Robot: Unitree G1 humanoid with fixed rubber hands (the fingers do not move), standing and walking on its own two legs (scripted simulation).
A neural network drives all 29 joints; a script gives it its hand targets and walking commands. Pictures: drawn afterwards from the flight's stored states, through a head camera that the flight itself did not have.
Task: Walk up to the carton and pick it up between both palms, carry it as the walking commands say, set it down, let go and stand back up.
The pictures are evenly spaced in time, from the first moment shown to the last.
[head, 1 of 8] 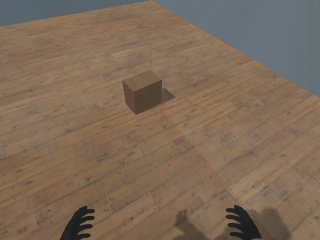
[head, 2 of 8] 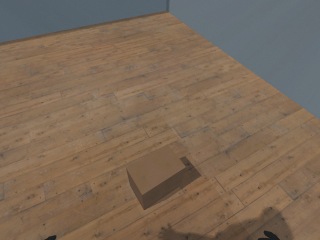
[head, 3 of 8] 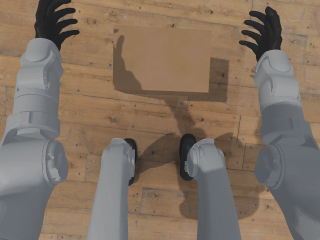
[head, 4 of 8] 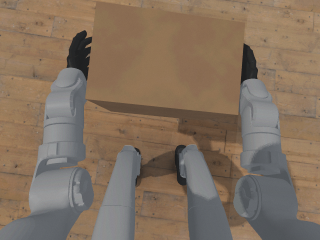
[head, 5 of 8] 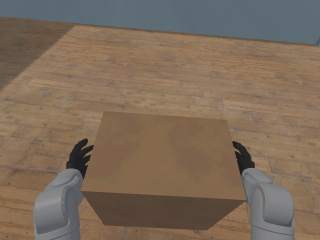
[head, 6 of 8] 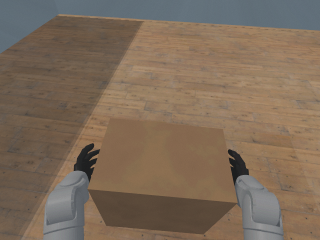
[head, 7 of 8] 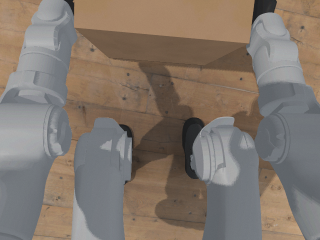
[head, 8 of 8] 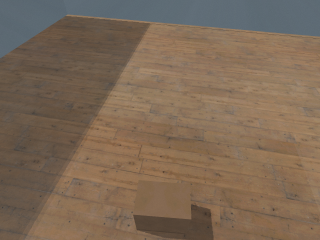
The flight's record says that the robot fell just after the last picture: no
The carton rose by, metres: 0.66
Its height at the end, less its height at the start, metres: +0.00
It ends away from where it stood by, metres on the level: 1.51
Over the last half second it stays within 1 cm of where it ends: yes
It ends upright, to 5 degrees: yes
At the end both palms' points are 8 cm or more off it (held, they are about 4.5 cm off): yes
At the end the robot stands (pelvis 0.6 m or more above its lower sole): yes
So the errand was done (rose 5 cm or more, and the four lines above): yes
